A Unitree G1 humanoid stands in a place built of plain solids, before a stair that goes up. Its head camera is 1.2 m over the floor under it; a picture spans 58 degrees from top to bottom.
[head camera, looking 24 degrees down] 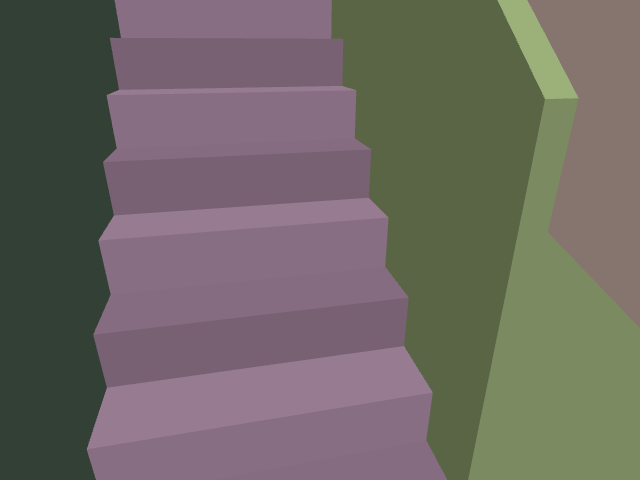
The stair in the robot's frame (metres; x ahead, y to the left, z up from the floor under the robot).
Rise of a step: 0.18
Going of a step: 0.20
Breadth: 0.86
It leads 12 degrees to the left of straight ahead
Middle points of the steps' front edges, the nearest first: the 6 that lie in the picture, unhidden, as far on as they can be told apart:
0.81 0.12 0.35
1.00 0.16 0.53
1.20 0.20 0.70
1.40 0.24 0.88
1.60 0.29 1.06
1.79 0.33 1.23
